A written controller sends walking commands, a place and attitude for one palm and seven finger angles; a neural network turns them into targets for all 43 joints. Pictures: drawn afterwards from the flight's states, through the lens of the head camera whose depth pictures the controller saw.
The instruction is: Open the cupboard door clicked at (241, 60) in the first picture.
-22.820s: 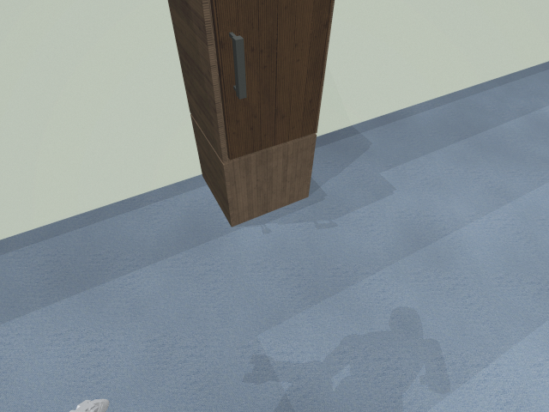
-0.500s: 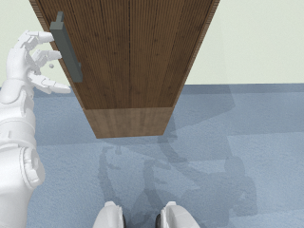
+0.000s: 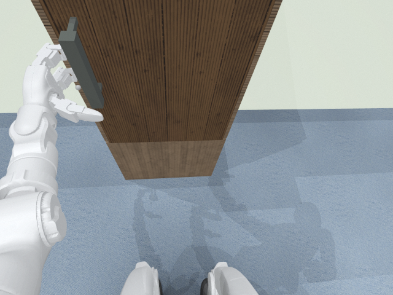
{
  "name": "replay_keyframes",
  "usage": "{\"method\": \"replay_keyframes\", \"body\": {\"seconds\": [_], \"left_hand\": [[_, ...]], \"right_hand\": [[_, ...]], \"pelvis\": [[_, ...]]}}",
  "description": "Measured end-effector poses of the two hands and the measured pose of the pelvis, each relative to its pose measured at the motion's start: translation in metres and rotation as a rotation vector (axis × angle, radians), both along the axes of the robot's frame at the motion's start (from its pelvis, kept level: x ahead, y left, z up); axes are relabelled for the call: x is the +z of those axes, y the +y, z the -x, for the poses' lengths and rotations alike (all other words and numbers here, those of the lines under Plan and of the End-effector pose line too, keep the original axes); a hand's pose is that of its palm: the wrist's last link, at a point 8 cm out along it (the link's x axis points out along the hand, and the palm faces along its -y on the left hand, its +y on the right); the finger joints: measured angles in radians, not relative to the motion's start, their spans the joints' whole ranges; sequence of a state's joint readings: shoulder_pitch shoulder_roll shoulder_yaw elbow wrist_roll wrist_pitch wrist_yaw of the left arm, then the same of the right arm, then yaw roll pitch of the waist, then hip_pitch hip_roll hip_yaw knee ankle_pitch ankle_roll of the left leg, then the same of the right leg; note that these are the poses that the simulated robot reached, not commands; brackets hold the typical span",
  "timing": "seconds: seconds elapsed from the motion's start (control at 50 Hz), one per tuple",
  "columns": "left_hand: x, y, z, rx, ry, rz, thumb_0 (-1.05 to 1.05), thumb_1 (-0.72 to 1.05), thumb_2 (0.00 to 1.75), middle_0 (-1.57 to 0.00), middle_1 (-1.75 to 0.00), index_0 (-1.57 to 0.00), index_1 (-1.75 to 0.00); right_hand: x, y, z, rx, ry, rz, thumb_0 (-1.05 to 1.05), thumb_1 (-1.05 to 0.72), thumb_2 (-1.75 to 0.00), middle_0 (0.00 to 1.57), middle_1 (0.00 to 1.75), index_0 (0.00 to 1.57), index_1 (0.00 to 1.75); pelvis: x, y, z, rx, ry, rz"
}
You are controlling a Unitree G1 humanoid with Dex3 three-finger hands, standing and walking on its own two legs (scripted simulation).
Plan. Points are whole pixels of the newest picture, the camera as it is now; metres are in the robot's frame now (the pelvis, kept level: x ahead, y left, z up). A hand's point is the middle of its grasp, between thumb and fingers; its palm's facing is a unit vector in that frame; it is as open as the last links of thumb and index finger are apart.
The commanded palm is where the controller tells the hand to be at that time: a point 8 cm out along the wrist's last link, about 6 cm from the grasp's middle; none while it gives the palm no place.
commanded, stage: slide the fingers in behind the handle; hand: left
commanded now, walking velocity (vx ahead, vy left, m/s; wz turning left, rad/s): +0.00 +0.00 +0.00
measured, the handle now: (86, 67) +0.55 +0.19 +0.08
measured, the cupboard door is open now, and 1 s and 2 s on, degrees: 0 0 12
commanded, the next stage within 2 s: close the thumb around the handle in 0.72 s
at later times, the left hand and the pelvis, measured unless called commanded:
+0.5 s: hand (97, 87) +0.50 +0.16 +0.08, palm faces +0.01 -1.00 -0.02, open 13.8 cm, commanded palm +0.48 +0.21 +0.08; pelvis +0.00 +0.00 +0.00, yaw +0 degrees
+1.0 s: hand (92, 88) +0.50 +0.17 +0.08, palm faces +0.01 -1.00 +0.00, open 13.1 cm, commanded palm +0.47 +0.22 +0.08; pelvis +0.00 +0.00 +0.00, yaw +0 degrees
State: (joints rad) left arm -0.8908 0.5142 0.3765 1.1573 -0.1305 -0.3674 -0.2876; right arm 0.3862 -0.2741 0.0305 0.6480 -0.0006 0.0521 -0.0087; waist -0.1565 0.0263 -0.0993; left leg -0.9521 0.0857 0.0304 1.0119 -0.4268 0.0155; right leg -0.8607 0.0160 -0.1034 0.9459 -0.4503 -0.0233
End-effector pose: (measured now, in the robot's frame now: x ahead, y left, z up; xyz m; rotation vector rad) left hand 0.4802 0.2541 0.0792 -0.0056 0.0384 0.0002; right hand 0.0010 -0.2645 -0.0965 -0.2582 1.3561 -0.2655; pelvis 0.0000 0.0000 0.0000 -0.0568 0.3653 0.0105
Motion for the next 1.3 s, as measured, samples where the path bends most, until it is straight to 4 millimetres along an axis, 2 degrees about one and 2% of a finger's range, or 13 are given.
{"method": "replay_keyframes", "body": {"seconds": [0.2, 0.38, 0.7, 0.9, 1.06, 1.3], "left_hand": [[-0.001, -0.021, 0.000, -0.002, -0.002, -0.004, -0.01, -0.50, 0.30, -0.30, -1.20, -0.30, -1.22], [0.001, -0.037, 0.000, -0.008, -0.008, -0.011, -0.01, -0.50, 0.30, -0.30, -1.20, -0.31, -1.22], [0.001, -0.035, -0.001, 0.002, -0.005, -0.017, -0.01, -0.50, 0.30, -0.31, -1.20, -0.33, -1.22], [0.002, -0.029, 0.002, 0.008, -0.007, -0.012, -0.01, -0.48, 0.30, -0.30, -1.20, -0.31, -1.21], [0.002, -0.025, 0.003, 0.008, -0.012, -0.005, -0.01, -0.25, 0.40, -0.32, -1.23, -0.32, -1.23], [-0.003, -0.023, -0.002, 0.007, -0.005, 0.001, 0.00, 0.37, 0.67, -0.36, -1.29, -0.37, -1.30]], "right_hand": [[-0.002, 0.003, -0.014, 0.004, -0.045, -0.021, 0.01, -0.91, -0.89, 0.20, 0.29, 0.20, 0.30], [-0.007, 0.008, -0.013, 0.004, -0.043, -0.051, 0.01, -0.91, -0.89, 0.20, 0.29, 0.20, 0.30], [-0.005, -0.001, 0.004, -0.019, -0.018, -0.032, 0.01, -0.91, -0.89, 0.20, 0.29, 0.20, 0.30], [-0.002, -0.003, 0.004, -0.022, -0.022, -0.023, 0.01, -0.91, -0.89, 0.20, 0.29, 0.20, 0.30], [-0.002, 0.000, -0.003, -0.012, -0.035, -0.022, 0.01, -0.91, -0.89, 0.20, 0.29, 0.20, 0.30], [-0.004, 0.007, -0.008, -0.007, -0.042, -0.023, 0.01, -0.91, -0.89, 0.20, 0.29, 0.20, 0.30]], "pelvis": [[0.001, 0.000, -0.003, -0.003, -0.012, -0.006], [0.002, -0.001, -0.002, -0.003, -0.016, -0.012], [0.001, -0.005, 0.002, -0.009, -0.015, -0.015], [0.002, -0.005, 0.001, -0.011, -0.019, -0.014], [0.002, -0.003, 0.001, -0.009, -0.017, -0.012], [0.000, 0.002, -0.001, -0.011, -0.010, -0.008]]}}
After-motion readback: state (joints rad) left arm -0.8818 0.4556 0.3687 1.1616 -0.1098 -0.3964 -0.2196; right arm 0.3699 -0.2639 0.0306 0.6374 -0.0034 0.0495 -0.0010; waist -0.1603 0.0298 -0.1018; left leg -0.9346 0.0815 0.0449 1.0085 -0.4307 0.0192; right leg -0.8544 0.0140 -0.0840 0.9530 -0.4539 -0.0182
